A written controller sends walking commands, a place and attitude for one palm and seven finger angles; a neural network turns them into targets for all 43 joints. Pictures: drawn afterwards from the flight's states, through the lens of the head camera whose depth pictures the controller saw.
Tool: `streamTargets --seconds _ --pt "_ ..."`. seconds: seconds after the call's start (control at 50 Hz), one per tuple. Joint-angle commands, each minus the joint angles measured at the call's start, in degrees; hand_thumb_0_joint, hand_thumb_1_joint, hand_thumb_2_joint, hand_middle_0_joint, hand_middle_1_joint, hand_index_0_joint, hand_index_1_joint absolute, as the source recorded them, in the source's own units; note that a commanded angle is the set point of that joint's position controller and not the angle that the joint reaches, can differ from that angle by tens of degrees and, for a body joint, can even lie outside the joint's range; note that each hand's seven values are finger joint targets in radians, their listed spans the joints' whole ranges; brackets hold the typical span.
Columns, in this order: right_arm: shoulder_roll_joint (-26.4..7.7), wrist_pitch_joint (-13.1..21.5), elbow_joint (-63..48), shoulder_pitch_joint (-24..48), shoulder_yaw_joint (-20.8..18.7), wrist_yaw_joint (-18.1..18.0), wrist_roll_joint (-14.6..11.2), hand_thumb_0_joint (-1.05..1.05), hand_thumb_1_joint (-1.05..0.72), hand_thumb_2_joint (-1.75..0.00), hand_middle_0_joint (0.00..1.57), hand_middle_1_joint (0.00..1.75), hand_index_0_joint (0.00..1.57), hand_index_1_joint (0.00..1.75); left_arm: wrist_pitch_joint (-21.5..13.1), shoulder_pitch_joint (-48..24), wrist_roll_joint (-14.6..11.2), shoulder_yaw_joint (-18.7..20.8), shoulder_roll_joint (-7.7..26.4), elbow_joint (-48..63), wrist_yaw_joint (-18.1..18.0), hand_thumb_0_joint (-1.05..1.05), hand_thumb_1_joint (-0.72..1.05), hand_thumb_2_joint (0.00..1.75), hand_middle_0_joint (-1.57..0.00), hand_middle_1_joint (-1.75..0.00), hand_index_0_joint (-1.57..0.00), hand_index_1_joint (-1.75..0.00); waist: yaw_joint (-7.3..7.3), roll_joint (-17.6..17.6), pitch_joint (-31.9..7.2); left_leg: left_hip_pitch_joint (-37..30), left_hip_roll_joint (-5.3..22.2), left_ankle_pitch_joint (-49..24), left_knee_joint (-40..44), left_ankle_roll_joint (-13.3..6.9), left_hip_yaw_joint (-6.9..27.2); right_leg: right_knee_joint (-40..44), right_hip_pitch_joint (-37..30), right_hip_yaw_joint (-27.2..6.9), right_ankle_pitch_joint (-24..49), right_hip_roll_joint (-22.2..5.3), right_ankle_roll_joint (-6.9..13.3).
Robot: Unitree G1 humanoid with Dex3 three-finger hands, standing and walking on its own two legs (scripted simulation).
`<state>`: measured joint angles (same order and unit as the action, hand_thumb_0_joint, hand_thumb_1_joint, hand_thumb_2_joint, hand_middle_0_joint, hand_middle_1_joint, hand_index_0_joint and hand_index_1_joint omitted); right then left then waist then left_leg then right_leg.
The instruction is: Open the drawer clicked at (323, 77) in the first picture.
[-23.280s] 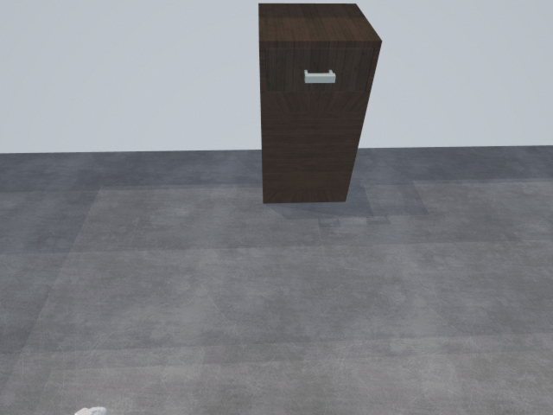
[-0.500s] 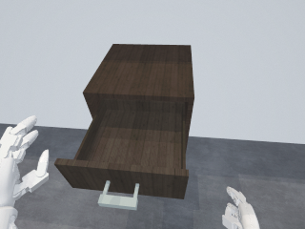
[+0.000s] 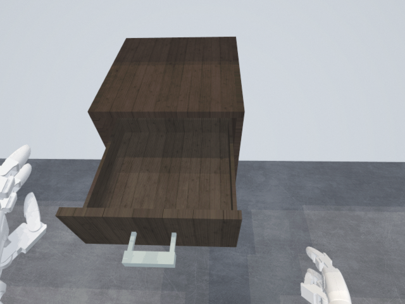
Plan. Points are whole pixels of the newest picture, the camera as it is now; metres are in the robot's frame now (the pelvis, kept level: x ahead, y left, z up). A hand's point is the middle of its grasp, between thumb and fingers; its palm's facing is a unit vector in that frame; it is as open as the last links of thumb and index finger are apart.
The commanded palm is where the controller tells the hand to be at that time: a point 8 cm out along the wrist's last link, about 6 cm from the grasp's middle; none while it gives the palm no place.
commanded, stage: step back with the hand held close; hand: left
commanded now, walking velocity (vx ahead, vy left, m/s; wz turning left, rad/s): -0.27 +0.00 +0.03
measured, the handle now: (151, 248) +0.25 +0.14 -0.07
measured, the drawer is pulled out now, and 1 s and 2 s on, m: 0.30 0.30 0.30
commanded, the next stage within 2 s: stop stepping back and stand still in 1.06 s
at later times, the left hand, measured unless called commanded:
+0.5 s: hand (26, 278) +0.13 +0.23 +0.15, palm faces +0.37 -0.82 -0.44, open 7.4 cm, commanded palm +0.07 +0.27 +0.18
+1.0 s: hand out of the picture +0.05 +0.23 +0.15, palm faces +0.37 -0.82 -0.43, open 7.4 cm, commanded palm -0.02 +0.28 +0.18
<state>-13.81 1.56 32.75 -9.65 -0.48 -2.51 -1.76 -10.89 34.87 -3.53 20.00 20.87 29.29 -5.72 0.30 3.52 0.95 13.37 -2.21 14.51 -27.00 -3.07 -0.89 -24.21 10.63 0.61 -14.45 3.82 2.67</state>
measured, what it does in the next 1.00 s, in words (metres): walks backwards: left foot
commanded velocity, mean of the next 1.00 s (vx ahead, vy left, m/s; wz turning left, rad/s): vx -0.33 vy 0.00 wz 0.01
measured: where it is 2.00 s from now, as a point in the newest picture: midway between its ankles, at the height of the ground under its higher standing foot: outside the picture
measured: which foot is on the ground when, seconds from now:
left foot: down 0.00-0.44, up 0.46-0.62, down 0.64-0.90, up 0.92-1.00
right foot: down 0.00-1.00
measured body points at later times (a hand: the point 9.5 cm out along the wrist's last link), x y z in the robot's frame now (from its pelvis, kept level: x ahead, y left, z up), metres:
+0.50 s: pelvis -0.06 -0.01 -0.01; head -0.03 -0.01 +0.44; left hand +0.10 +0.27 +0.18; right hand +0.12 -0.23 -0.10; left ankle -0.03 +0.09 -0.72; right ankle -0.02 -0.09 -0.74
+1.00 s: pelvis -0.14 +0.00 -0.02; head -0.11 +0.01 +0.43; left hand +0.03 +0.27 +0.18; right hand +0.05 -0.22 -0.10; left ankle -0.13 +0.13 -0.70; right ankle -0.05 -0.09 -0.74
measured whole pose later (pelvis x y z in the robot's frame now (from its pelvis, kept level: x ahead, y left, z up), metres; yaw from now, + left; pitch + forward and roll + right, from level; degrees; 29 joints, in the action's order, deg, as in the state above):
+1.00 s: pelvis -0.14 +0.00 -0.02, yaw +3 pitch +1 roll +1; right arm -9.5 3.3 34.7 -8.5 -0.5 -1.7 0.0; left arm -12.3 34.8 -2.7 20.1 21.3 36.5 -8.4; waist -0.2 -2.4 2.5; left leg 28.1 -0.9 27.0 -54.1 1.2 0.7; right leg -34.6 25.4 2.1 -10.7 -0.1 2.4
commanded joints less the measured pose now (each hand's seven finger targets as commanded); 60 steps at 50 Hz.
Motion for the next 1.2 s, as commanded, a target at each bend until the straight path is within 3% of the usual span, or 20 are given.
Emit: streamTargets --seconds 0.0,0.16,0.32,0.38,0.42,0.44,0.48,0.58,0.64,0.7,0.78,0.84,0.9,0.92,0.96,1.02,1.06,1.1,1.14,1.18 --pt "-6.0 2.2 -10.3 6.8 -2.9 -0.6 -0.4 0.0 -0.9 -0.9 0.2 0.3 0.2 0.3 -3.7 2.7 -0.1 9.3 12.3 14.1 -1.8 0.0 0.9 0.9 -0.2 -0.3 -0.2 -0.3 0.16 -3.2 -9.8 -2.7 7.3 -19.7 0.4 -0.3 6.6 -0.4 -1.0 -6.3 21.8 -9.0 -1.5" --pt "-5.2 2.8 -10.8 5.1 -3.0 -1.2 0.6 0.0 -0.9 -0.9 0.2 0.3 0.2 0.3 -3.6 6.1 -0.3 10.0 11.7 17.8 -3.2 0.0 0.9 0.9 -0.2 -0.3 -0.2 -0.3 0.28 2.1 -10.2 3.9 12.3 -23.4 4.0 -1.6 11.1 -9.3 -0.8 -2.9 5.1 -5.5 -2.1" --pt "-5.6 5.1 -9.4 2.6 -2.8 -1.9 2.3 0.0 -0.9 -0.9 0.2 0.3 0.2 0.3 -2.7 3.8 0.5 7.6 8.6 17.5 -4.5 0.0 0.9 0.9 -0.2 -0.3 -0.2 -0.3 -0.62 2.2 -6.2 13.8 14.7 -10.8 3.9 -3.0 12.3 -11.0 -1.6 -3.2 -4.2 -4.7 -2.0" --pt "-5.4 5.0 -10.3 3.5 -2.5 -1.5 1.2 0.0 -0.9 -0.9 0.2 0.3 0.2 0.3 -3.1 1.2 0.2 8.8 10.2 16.9 -4.1 0.0 0.9 0.9 -0.2 -0.3 -0.2 -0.3 -0.77 -5.7 -5.1 19.1 8.7 8.8 -3.3 -1.1 9.6 -2.9 1.1 -13.2 -2.5 -10.4 0.7" --pt "-4.5 4.9 -9.3 1.7 -2.9 -0.8 0.8 0.0 -0.9 -0.9 0.2 0.3 0.2 0.3 -3.6 -0.3 -0.3 7.4 10.4 17.1 -4.3 0.0 0.9 0.9 -0.2 -0.3 -0.2 -0.3 -2.14 -13.6 -5.0 11.6 1.2 11.5 -20.6 2.5 4.1 11.3 10.8 -27.6 -9.3 -22.3 6.2" --pt "-4.5 5.0 -9.0 2.4 -3.1 -0.4 0.7 0.0 -0.9 -0.9 0.2 0.3 0.2 0.3 -4.0 -0.4 -0.3 7.1 10.4 17.3 -4.4 0.0 0.9 0.9 -0.2 -0.3 -0.2 -0.3 -1.73 -13.7 -5.9 10.4 0.9 12.3 -28.3 2.9 4.1 11.6 10.8 -26.5 -6.1 -24.9 8.2" --pt "-3.2 4.6 -9.2 3.8 -2.0 -0.4 0.9 0.0 -0.9 -0.9 0.2 0.3 0.2 0.3 -4.3 0.3 0.0 8.0 10.7 16.4 -4.6 0.0 0.9 0.9 -0.2 -0.3 -0.2 -0.3 -1.63 -10.5 -5.1 11.1 2.8 13.3 -28.7 2.9 4.7 7.6 8.8 -19.8 4.7 -22.9 8.0" --pt "-3.4 3.8 -7.6 3.6 -1.4 -1.3 1.4 0.0 -0.9 -0.9 0.2 0.3 0.2 0.3 -5.1 1.8 0.6 9.0 11.7 17.4 -5.1 0.0 0.9 0.9 -0.2 -0.3 -0.2 -0.3 -1.4 -5.3 -5.5 3.7 3.8 0.0 1.7 1.8 0.2 0.5 3.3 -8.4 14.1 -14.4 1.0" --pt "-5.7 5.3 -9.0 5.2 -3.4 -0.6 0.7 0.0 -0.9 -0.9 0.2 0.3 0.2 0.3 -6.4 3.4 0.4 10.1 12.7 19.6 -4.1 0.0 0.9 0.9 -0.2 -0.3 -0.2 -0.3 0.26 1.9 -9.2 5.7 13.8 -16.3 3.7 -0.6 6.2 -7.5 -0.6 -4.0 10.2 -7.5 -3.8" --pt "-4.1 5.6 -9.2 5.9 -3.3 -0.3 1.1 0.0 -0.9 -0.9 0.2 0.3 0.2 0.3 -5.8 2.9 0.5 11.9 12.2 19.7 -4.0 0.0 0.9 0.9 -0.2 -0.3 -0.2 -0.3 -0.08 7.2 -9.0 14.2 15.9 -14.5 4.6 -1.2 7.9 -15.6 -1.8 -1.5 5.7 -5.9 -3.3" --pt "-4.6 6.8 -8.0 4.4 -3.5 -0.1 1.6 0.0 -0.9 -0.9 0.2 0.3 0.2 0.3 -5.7 2.1 0.0 10.1 9.5 18.6 -3.6 0.0 0.9 0.9 -0.2 -0.3 -0.2 -0.3 -0.19 4.3 -5.3 17.4 18.2 -14.5 3.2 -2.4 8.8 -17.1 0.7 -1.4 -2.5 -4.8 -3.6" --pt "-4.9 6.7 -7.3 4.2 -3.4 0.0 1.2 0.0 -0.9 -0.9 0.2 0.3 0.2 0.3 -5.4 1.2 -0.1 9.1 9.0 18.1 -3.3 0.0 0.9 0.9 -0.2 -0.3 -0.2 -0.3 -0.33 -0.3 -7.2 17.2 14.4 -8.8 -2.7 -0.4 5.4 -12.0 -1.0 -5.1 7.1 -7.4 -2.5" --pt "-4.0 5.5 -7.1 2.8 -4.3 0.6 1.0 0.0 -0.9 -0.9 0.2 0.3 0.2 0.3 -5.2 0.9 -0.2 10.4 12.5 18.0 -4.1 0.0 0.9 0.9 -0.2 -0.3 -0.2 -0.3 -0.07 -15.1 -8.9 14.5 0.5 17.4 -27.7 4.1 0.2 11.7 9.6 -29.6 -3.0 -24.0 5.1" --pt "-2.8 4.8 -7.0 4.2 -3.7 0.7 1.6 0.0 -0.9 -0.9 0.2 0.3 0.2 0.3 -4.6 0.6 0.2 8.6 11.7 17.4 -4.5 0.0 0.9 0.9 -0.2 -0.3 -0.2 -0.3 -0.36 -15.1 -9.7 14.8 1.3 16.9 -35.8 4.2 3.7 11.8 8.0 -26.7 -4.8 -25.8 6.4" --pt "-2.0 3.9 -7.4 5.0 -2.4 0.1 1.8 0.0 -0.9 -0.9 0.2 0.3 0.2 0.3 -4.6 1.3 0.8 8.7 10.8 17.5 -4.7 0.0 0.9 0.9 -0.2 -0.3 -0.2 -0.3 -1.28 -13.0 -9.2 12.8 2.7 14.8 -34.7 4.6 4.0 8.3 8.4 -19.1 3.7 -22.1 6.4" --pt "-2.0 2.5 -7.2 4.5 -0.9 -1.1 2.0 0.0 -0.9 -0.9 0.2 0.3 0.2 0.3 -4.4 1.4 1.0 9.0 10.9 18.0 -4.9 0.0 0.9 0.9 -0.2 -0.3 -0.2 -0.3 -0.89 -13.4 -7.2 5.8 1.9 15.1 -12.5 3.4 0.3 6.7 10.1 -11.1 3.5 -16.6 3.2" --pt "-3.4 2.5 -6.2 2.4 -1.4 -1.2 2.2 0.0 -0.9 -0.9 0.2 0.3 0.2 0.3 -5.1 0.3 0.7 7.6 10.8 20.0 -4.7 0.0 0.9 0.9 -0.2 -0.3 -0.2 -0.3 -2.01 -5.4 -6.3 2.1 2.9 5.7 5.3 2.4 -1.6 1.7 9.3 -7.3 -0.8 -12.6 -0.4" --pt "-5.9 4.5 -6.9 3.9 -3.6 -1.0 2.3 0.0 -0.9 -0.9 0.2 0.3 0.2 0.3 -6.5 -1.6 1.4 8.8 11.6 22.1 -5.1 0.0 0.9 0.9 -0.2 -0.3 -0.2 -0.3 -1.25 12.5 -4.4 9.6 21.8 -4.7 13.1 -4.4 15.2 -21.7 10.1 0.1 -8.6 -2.7 -4.1" --pt "-3.6 7.2 -6.3 1.7 -4.0 -0.2 2.7 0.0 -0.9 -0.9 0.2 0.3 0.2 0.3 -6.3 -0.3 0.0 9.1 10.1 22.0 -4.8 0.0 0.9 0.9 -0.2 -0.3 -0.2 -0.3 -2.62 10.2 -5.9 10.8 24.9 -17.9 10.3 -6.8 15.6 -44.7 14.9 -3.5 -16.4 -0.9 -3.6" --pt "-3.7 7.8 -4.6 1.4 -4.2 0.6 2.4 0.0 -0.9 -0.9 0.2 0.3 0.2 0.3 -5.6 2.3 -0.5 8.3 8.4 22.2 -4.5 0.0 0.9 0.9 -0.2 -0.3 -0.2 -0.3 -1.73 4.2 -5.6 3.9 21.3 -22.8 4.4 -6.5 9.2 -46.5 20.2 -3.6 -12.8 -1.5 -4.8"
